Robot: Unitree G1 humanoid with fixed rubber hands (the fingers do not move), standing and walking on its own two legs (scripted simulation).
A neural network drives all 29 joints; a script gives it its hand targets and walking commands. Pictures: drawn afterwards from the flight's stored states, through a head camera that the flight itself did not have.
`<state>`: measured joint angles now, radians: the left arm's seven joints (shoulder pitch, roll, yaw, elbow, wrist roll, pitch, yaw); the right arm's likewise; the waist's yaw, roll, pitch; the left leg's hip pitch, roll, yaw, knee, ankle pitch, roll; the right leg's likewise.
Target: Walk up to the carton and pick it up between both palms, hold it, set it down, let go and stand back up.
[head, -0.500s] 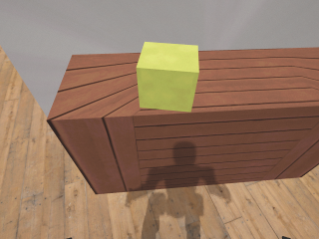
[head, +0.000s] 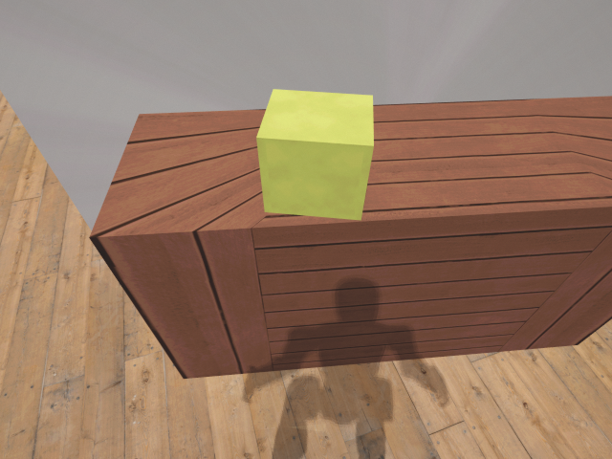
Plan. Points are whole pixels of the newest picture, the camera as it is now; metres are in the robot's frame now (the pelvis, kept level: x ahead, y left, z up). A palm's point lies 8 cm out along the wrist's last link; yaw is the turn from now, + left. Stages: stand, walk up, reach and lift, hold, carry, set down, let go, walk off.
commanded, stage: walk up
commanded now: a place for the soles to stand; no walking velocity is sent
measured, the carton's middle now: (317, 155) +0.63 +0.02 +0.04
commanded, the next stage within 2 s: none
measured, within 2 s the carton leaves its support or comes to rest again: neither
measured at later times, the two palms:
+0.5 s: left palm out of the picture +0.11 +0.31 -0.15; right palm (548, 450) +0.16 -0.29 -0.09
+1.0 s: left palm (166, 351) +0.30 +0.26 -0.11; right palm out of the picture +0.15 -0.33 -0.12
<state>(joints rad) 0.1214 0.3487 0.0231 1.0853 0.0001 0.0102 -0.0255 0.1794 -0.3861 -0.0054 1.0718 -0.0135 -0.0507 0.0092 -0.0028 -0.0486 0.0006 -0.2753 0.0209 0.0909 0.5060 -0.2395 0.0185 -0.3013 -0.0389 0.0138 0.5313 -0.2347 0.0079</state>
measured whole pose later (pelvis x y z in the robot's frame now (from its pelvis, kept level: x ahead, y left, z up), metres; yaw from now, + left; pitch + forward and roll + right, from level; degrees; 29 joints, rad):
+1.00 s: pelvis +0.16 -0.02 -0.02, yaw -1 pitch -4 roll +0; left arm 0.14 0.35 0.03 0.88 0.00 -0.01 -0.04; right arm 0.36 -0.40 -0.01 0.97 -0.01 -0.06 0.00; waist -0.04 -0.01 0.05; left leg -0.28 0.03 0.02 0.92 -0.48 0.03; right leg -0.33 -0.01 0.00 0.67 -0.26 -0.01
